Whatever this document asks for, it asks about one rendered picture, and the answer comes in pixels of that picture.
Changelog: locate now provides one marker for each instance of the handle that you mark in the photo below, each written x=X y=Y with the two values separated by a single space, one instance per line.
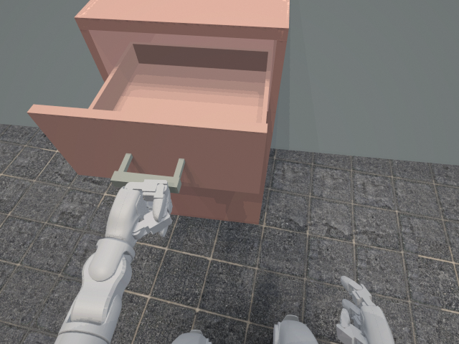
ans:
x=121 y=177

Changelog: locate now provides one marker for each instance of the robot left hand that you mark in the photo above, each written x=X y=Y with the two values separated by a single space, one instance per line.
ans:
x=129 y=206

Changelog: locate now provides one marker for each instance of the robot left forearm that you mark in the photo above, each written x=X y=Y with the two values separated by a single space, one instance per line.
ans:
x=94 y=313

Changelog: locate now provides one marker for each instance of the robot right hand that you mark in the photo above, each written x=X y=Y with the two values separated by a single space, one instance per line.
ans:
x=370 y=324

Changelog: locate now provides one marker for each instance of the robot right thigh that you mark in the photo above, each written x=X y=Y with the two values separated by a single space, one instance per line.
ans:
x=292 y=332

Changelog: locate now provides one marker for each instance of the drawer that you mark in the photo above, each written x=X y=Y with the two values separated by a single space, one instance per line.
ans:
x=162 y=102

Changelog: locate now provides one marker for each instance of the cabinet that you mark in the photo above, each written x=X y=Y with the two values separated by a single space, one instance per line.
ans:
x=108 y=26

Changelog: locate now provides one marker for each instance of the robot right shin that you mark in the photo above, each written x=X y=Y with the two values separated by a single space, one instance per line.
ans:
x=291 y=317

